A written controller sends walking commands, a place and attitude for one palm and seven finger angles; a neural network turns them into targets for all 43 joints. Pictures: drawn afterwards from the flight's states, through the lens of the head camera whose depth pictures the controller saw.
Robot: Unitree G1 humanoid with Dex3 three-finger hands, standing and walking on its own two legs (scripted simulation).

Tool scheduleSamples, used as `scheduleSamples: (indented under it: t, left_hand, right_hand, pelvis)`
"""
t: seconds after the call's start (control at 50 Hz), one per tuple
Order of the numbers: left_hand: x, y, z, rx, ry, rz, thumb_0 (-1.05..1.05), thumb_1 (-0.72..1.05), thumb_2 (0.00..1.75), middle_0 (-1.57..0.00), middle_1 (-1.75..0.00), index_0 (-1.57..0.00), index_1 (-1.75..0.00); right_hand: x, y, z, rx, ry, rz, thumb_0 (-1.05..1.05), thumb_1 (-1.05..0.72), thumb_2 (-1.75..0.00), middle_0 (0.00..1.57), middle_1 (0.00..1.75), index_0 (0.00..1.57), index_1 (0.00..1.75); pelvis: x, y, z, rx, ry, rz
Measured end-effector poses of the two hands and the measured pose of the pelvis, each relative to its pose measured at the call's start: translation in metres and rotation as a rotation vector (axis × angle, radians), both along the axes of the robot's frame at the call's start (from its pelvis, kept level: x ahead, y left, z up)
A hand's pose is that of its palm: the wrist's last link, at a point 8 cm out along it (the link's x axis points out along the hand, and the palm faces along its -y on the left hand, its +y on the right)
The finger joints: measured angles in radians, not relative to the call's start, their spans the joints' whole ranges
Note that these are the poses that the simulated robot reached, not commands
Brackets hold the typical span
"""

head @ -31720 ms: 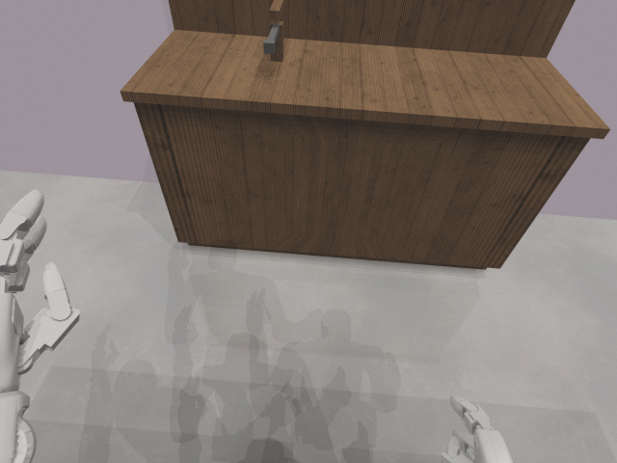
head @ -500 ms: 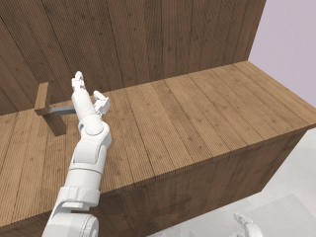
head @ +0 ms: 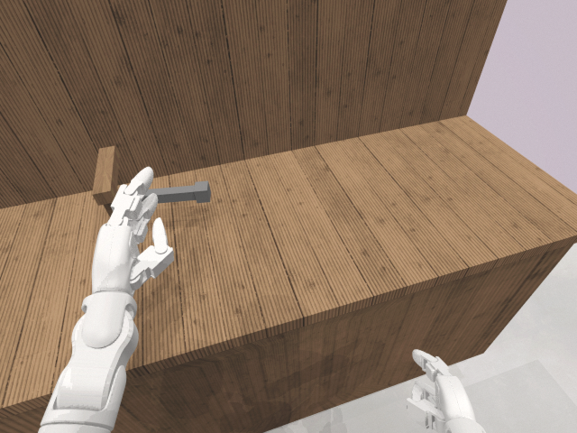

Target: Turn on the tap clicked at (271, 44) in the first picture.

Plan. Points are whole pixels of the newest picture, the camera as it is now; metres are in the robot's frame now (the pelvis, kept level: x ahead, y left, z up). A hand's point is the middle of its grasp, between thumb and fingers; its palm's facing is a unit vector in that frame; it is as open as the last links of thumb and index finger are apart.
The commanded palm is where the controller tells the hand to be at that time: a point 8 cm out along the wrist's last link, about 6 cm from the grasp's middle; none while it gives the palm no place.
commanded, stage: draw the hand back beside the body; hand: left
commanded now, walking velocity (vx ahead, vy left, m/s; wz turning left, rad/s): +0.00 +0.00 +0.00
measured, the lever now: (202, 192) +0.50 +0.21 +0.06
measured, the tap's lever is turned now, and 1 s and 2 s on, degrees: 79 79 79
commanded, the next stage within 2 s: step back with the hand held close in 0.80 s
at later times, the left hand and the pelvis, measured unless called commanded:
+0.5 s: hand (77, 291) +0.23 +0.26 +0.15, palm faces +0.38 -0.87 -0.31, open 7.4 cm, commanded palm +0.18 +0.31 +0.16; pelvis +0.02 +0.02 +0.00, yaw +1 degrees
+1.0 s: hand (64, 293) +0.21 +0.25 +0.18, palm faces +0.42 -0.84 -0.35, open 7.4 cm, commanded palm +0.16 +0.29 +0.17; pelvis +0.01 +0.01 +0.00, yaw +1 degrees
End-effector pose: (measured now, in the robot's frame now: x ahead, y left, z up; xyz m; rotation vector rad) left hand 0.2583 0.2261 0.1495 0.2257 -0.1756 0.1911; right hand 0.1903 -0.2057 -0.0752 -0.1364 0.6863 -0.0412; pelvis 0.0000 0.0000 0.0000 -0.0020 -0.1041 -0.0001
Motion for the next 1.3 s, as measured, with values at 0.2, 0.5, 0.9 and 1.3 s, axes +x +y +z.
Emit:
scheduleSamples:
  t: [0.2, 0.5, 0.9, 1.3]
  left_hand:
    - [-0.038, 0.052, 0.014, 0.060, -0.034, 0.119, 0.01, 0.89, 0.90, -0.19, -0.26, -0.20, -0.26]
    - [-0.073, 0.077, 0.011, 0.115, 0.004, 0.185, 0.01, 0.89, 0.90, -0.20, -0.30, -0.21, -0.29]
    - [-0.092, 0.068, 0.016, 0.132, -0.011, 0.220, 0.01, 0.89, 0.90, -0.20, -0.31, -0.21, -0.30]
    - [-0.116, 0.060, 0.002, 0.227, 0.059, 0.116, 0.01, 0.89, 0.90, -0.21, -0.31, -0.21, -0.30]
  right_hand:
    - [0.014, 0.018, 0.002, -0.034, 0.005, 0.058, 0.01, -0.91, -0.90, 0.20, 0.30, 0.21, 0.30]
    - [0.020, 0.023, 0.003, -0.059, 0.006, 0.067, 0.01, -0.91, -0.90, 0.20, 0.30, 0.21, 0.30]
    - [0.010, 0.011, -0.001, -0.054, -0.011, 0.064, 0.01, -0.91, -0.90, 0.20, 0.30, 0.21, 0.30]
    - [-0.049, -0.020, -0.009, -0.108, 0.065, -0.070, 0.01, -0.91, -0.90, 0.20, 0.30, 0.20, 0.30]
  pelvis:
    - [0.015, 0.014, 0.000, -0.011, -0.008, 0.008]
    - [0.022, 0.023, -0.001, -0.016, 0.001, 0.015]
    - [0.012, 0.012, -0.002, -0.012, -0.007, 0.024]
    - [-0.028, 0.014, -0.011, -0.009, 0.096, -0.001]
